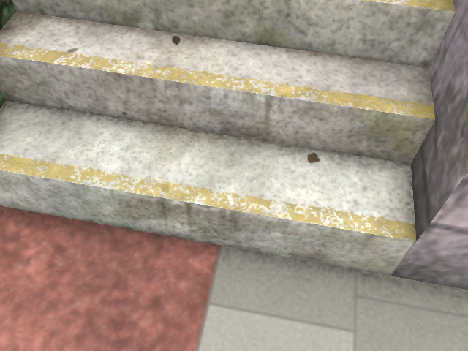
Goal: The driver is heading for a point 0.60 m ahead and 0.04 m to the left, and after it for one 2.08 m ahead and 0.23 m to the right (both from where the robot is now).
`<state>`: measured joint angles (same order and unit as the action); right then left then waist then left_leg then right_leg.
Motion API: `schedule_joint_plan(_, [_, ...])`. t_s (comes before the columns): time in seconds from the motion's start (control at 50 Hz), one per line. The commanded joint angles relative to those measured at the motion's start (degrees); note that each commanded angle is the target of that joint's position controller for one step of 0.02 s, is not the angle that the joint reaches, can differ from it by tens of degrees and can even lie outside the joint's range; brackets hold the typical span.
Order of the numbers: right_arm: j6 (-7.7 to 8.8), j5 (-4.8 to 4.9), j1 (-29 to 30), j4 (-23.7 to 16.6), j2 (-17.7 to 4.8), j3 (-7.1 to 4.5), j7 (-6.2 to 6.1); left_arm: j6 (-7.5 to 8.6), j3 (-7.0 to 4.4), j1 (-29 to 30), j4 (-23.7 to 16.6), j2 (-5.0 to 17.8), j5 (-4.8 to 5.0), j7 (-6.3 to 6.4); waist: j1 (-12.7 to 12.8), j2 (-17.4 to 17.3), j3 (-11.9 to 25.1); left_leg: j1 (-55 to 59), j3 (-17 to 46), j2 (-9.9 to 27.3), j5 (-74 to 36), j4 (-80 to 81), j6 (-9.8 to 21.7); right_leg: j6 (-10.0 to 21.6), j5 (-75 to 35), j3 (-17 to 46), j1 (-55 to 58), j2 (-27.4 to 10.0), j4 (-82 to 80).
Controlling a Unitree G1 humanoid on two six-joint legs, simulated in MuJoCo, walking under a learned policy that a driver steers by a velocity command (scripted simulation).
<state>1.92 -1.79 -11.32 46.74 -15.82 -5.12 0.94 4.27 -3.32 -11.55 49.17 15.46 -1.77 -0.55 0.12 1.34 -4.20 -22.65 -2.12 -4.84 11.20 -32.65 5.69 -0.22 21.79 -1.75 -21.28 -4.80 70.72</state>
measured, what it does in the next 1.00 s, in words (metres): walks ahead: right foot, then left foot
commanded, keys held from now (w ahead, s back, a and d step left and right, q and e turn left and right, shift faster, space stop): w+q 0.30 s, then w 0.30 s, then no key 0.12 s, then e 0.28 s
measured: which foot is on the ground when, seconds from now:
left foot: down 0.00-0.40, up 0.42-0.80, down 0.82-1.00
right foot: up 0.00-0.36, down 0.38-0.82, up 0.84-1.00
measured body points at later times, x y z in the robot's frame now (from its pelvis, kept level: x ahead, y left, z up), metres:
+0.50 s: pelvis +0.27 -0.03 +0.01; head +0.30 -0.04 +0.46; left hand +0.35 +0.26 -0.09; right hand +0.38 -0.30 -0.12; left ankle +0.13 +0.05 -0.65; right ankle +0.34 -0.11 -0.73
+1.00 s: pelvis +0.40 +0.03 +0.01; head +0.43 +0.05 +0.46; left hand +0.40 +0.28 -0.14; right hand +0.60 -0.17 -0.10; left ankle +0.46 +0.12 -0.73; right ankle +0.39 -0.11 -0.67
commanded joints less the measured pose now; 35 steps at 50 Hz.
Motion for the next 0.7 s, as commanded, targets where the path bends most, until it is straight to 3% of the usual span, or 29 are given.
schedule_joint_plan(0.02, [1.19,1.10,-3.91,-2.19,-6.29,-1.23,-0.28,-0.76,-0.48,-2.80,-4.01,5.55,-1.33,-0.18,1.05,-3.29,8.04,14.58,21.33,14.99,-19.19,17.45,10.50,-0.16,-3.30,3.50,-9.56,-2.52,-3.13])
schedule_joint_plan(0.06, [2.04,1.27,-5.04,-1.60,-7.66,-1.37,0.06,-1.98,-0.05,-2.55,-4.49,4.32,-1.41,-0.73,1.72,-2.95,7.44,11.83,18.61,13.09,-20.59,18.74,10.76,-1.02,-3.57,2.33,-8.08,-1.98,-7.99])
schedule_joint_plan(0.1, [1.90,1.11,-7.72,-0.72,-8.57,-1.52,0.12,-2.25,0.36,1.70,-6.16,3.41,-1.10,-0.89,0.25,-3.18,5.19,11.94,18.77,12.38,-16.00,20.57,10.51,-1.79,-6.65,1.58,-10.64,-1.53,-13.63])
schedule_joint_plan(0.18, [1.69,1.37,-11.43,0.27,-8.91,-1.67,0.08,-1.85,0.71,10.10,-9.04,3.74,-0.75,-1.15,-3.20,-4.98,2.31,15.24,20.10,11.50,-8.41,22.11,8.96,-2.48,-15.93,2.18,-14.35,-0.48,-26.17])
schedule_joint_plan(0.26, [1.76,0.83,-13.83,0.71,-9.63,-1.78,-0.36,-0.87,0.92,14.91,-11.08,4.12,0.01,-1.30,-5.18,-5.42,1.88,18.77,21.72,12.05,-13.18,18.66,8.01,-2.36,-18.10,2.55,-12.82,1.83,-34.39])
schedule_joint_plan(0.3, [1.96,0.65,-13.22,0.47,-10.21,-1.93,-0.72,-0.30,0.74,14.21,-11.51,4.92,0.12,-1.10,-4.35,-6.12,2.23,18.87,23.12,12.44,-17.17,15.86,6.59,-1.70,-17.07,3.13,-8.81,2.84,-37.75])
schedule_joint_plan(0.34, [2.09,0.65,-10.86,0.07,-10.43,-1.87,-0.89,0.30,0.35,9.03,-10.16,5.83,0.10,-0.77,-1.92,-6.44,3.44,17.12,23.30,12.54,-20.96,12.62,4.45,-0.28,-14.94,2.19,-0.07,4.10,-41.13])
schedule_joint_plan(0.36, [2.34,0.94,-10.20,0.24,-10.33,-1.67,-0.78,0.70,-0.05,4.19,-8.69,6.33,0.03,-0.22,0.45,-5.58,5.02,16.25,22.44,11.09,-25.84,7.90,3.34,0.61,-14.64,0.99,6.65,5.39,-44.06])
schedule_joint_plan(0.38, [2.80,1.16,-10.77,0.68,-8.74,-1.03,-0.56,1.33,-0.69,-1.51,-7.05,7.83,-0.62,0.52,2.83,-2.88,8.52,14.71,19.61,7.59,-27.87,-1.25,1.98,2.08,-14.38,2.24,15.17,3.77,-46.64])
schedule_joint_plan(0.4, [3.27,1.56,-10.15,-0.79,-5.23,0.24,-0.40,1.64,-1.39,-10.38,-6.65,11.42,-1.95,1.49,6.80,3.09,15.81,8.99,15.47,4.55,-17.31,-15.81,0.42,5.34,-4.53,14.48,25.79,-8.11,-49.12])
schedule_joint_plan(0.42, [3.18,3.15,-15.97,-1.98,-2.17,0.86,-0.52,1.00,-2.90,-11.32,-5.50,17.44,-2.41,1.40,3.02,17.80,16.52,-7.33,9.16,-4.70,15.66,-27.59,-1.24,11.89,-1.66,39.19,33.54,-18.81,-57.01])
schedule_joint_plan(0.44, [2.16,1.11,-16.54,0.29,-5.70,0.71,-1.06,0.29,-2.44,-8.01,-5.50,12.89,-0.99,0.84,0.63,9.40,11.70,-11.24,10.76,0.37,16.56,-32.77,-0.52,12.65,4.65,42.06,28.23,-19.27,-57.43])
schedule_joint_plan(0.46, [1.81,0.49,-13.01,0.88,-6.08,0.74,-0.62,0.26,-1.32,-4.76,-6.28,7.88,-0.17,0.29,0.52,2.47,6.65,-10.45,11.12,2.25,12.06,-32.73,-0.55,11.67,4.47,34.50,22.65,-16.21,-57.95])
schedule_joint_plan(0.48, [1.76,0.36,-10.01,0.51,-5.25,1.07,-0.22,0.41,-0.73,-3.18,-5.95,5.80,-0.05,0.04,0.42,0.50,4.15,-9.45,10.56,3.54,9.36,-30.79,-0.95,10.68,-2.84,27.24,18.93,-13.27,-58.91])
schedule_joint_plan(0.5, [1.60,-0.13,-7.78,0.16,-4.79,1.25,0.02,0.77,-0.33,-3.11,-5.28,4.89,-0.01,0.22,0.32,1.99,3.24,-8.83,9.92,4.53,7.94,-28.97,-1.37,9.71,-11.40,21.84,17.52,-11.22,-59.44])
schedule_joint_plan(0.52, [1.31,-0.76,-7.08,0.16,-4.38,1.53,0.20,1.38,-0.12,-3.60,-4.32,4.66,-0.05,0.36,-0.07,3.38,3.56,-7.60,9.19,4.71,6.97,-28.30,-1.94,8.86,-20.62,17.44,16.91,-9.38,-59.30])
schedule_joint_plan(0.56, [0.95,-0.78,-6.78,0.27,-3.82,1.89,0.29,2.45,-0.27,-6.33,-2.35,5.36,0.26,-0.15,-0.55,4.13,5.81,-7.42,7.73,4.19,6.14,-28.76,-2.63,9.36,-35.75,12.82,18.33,-8.57,-57.48])
schedule_joint_plan(0.62, [0.95,-1.06,-1.53,-0.97,-2.92,2.69,0.84,2.97,-0.27,-8.03,-0.42,5.51,0.93,-0.31,-0.34,4.37,4.68,-10.84,4.92,5.71,2.93,-24.03,-4.01,10.38,-42.44,8.60,18.78,-8.20,-58.54])
schedule_joint_plan(0.66, [1.38,-1.04,3.10,-2.00,-0.46,4.03,0.67,2.69,0.57,-6.89,0.35,4.01,0.82,0.00,-0.39,4.07,3.84,-5.18,1.55,5.11,-0.49,-13.07,-5.08,8.94,-55.11,2.68,14.64,-5.05,-57.44])
schedule_joint_plan(0.7, [1.53,-0.46,5.00,-1.53,0.11,4.78,0.19,2.50,0.48,-8.37,1.73,5.17,0.85,0.02,0.48,6.61,5.57,0.44,-0.56,3.56,-3.35,-4.85,-5.20,7.48,-59.43,0.47,14.91,-3.63,-55.50])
